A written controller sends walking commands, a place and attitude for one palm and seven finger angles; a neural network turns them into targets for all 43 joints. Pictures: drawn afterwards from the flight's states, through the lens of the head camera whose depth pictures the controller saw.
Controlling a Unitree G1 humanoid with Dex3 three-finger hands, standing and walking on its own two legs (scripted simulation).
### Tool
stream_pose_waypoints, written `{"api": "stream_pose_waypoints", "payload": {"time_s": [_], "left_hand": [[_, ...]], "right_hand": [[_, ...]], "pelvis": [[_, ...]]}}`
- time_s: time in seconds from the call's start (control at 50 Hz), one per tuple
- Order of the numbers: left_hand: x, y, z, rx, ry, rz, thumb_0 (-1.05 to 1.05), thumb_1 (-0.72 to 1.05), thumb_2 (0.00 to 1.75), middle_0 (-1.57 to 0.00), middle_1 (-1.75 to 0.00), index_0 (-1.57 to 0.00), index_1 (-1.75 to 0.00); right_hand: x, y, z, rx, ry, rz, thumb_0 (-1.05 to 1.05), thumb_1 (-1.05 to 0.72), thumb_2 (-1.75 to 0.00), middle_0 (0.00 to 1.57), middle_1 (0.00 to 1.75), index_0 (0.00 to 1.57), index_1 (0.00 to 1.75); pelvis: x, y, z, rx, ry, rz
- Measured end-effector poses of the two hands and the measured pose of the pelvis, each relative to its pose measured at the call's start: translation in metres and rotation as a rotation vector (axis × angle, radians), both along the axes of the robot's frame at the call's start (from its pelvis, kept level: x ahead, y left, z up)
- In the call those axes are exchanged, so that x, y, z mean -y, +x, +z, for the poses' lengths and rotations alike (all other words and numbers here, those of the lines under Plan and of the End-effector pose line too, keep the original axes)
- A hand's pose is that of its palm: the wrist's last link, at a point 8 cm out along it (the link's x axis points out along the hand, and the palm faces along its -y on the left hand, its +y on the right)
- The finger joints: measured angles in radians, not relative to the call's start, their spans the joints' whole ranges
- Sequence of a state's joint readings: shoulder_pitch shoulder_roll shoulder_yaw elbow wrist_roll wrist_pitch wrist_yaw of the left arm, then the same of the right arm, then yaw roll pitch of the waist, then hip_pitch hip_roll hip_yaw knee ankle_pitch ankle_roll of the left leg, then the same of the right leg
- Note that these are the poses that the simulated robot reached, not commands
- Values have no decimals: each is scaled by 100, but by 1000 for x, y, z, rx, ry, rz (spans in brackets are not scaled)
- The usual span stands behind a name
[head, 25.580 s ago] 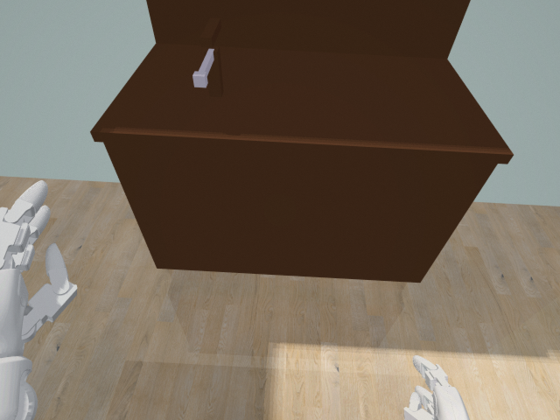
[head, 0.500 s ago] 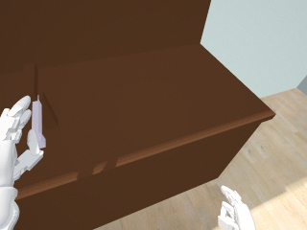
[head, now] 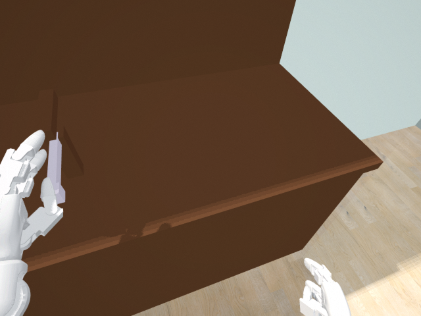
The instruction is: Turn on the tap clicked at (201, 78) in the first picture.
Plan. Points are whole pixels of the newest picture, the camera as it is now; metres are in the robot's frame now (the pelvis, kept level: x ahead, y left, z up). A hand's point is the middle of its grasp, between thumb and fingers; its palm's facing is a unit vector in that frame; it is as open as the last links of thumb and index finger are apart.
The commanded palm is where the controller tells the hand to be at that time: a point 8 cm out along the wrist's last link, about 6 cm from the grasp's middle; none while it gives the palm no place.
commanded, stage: look again from close up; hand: left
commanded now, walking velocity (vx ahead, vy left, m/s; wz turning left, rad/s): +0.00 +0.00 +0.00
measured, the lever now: (53, 194) +0.28 +0.31 +0.09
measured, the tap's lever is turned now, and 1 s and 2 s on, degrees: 0 0 0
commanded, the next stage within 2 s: shuffle to correct the standing spot in 0.22 s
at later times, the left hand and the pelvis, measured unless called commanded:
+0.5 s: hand (57, 209) +0.21 +0.24 +0.16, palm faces +0.36 -0.85 -0.38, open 7.4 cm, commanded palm +0.15 +0.28 +0.17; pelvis -0.01 +0.00 +0.00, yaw +0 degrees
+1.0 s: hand (74, 244) +0.17 +0.20 +0.16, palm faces +0.38 -0.83 -0.40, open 7.4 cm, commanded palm +0.11 +0.24 +0.17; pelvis -0.04 -0.04 -0.01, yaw +1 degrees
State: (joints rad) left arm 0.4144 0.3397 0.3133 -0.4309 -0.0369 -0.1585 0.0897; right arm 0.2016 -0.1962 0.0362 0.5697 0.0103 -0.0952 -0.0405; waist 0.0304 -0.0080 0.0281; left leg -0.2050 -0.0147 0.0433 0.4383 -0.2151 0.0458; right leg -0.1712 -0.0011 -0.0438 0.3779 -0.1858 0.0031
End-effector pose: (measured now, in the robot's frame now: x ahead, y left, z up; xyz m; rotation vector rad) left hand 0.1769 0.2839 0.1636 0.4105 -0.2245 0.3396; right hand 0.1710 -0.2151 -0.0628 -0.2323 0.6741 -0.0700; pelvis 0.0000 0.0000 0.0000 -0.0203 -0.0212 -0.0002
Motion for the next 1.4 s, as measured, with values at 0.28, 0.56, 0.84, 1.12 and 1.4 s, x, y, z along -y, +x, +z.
{"api": "stream_pose_waypoints", "payload": {"time_s": [0.28,0.56,0.84,1.12,1.4], "left_hand": [[-1,-2,3,1,26,-2,1,89,89,-21,-30,-21,-30],[4,-5,16,36,74,-20,1,89,89,-22,-30,-21,-30],[45,-39,14,22,114,-43,1,89,89,-22,-30,-21,-30],[24,-55,-1,-44,54,65,1,89,89,-22,-30,-22,-30],[-3,-84,6,51,28,96,1,89,89,-22,-30,-21,-30]], "right_hand": [[12,-19,-2,-16,-8,-42,2,-91,-89,20,30,20,29],[6,-19,-3,-31,-2,-18,2,-91,-89,20,30,20,29],[30,-25,-17,-10,25,34,1,-91,-89,20,30,20,30],[65,-77,-17,-93,-57,-91,2,-91,-90,20,30,20,29],[12,-77,-12,-21,13,-16,2,-91,-90,20,30,20,29]], "pelvis": [[1,-7,1,-6,-3,-8],[7,-12,1,-15,8,5],[41,-41,-8,-35,-3,6],[33,-52,-5,-33,29,39],[9,-66,-6,22,17,34]]}}
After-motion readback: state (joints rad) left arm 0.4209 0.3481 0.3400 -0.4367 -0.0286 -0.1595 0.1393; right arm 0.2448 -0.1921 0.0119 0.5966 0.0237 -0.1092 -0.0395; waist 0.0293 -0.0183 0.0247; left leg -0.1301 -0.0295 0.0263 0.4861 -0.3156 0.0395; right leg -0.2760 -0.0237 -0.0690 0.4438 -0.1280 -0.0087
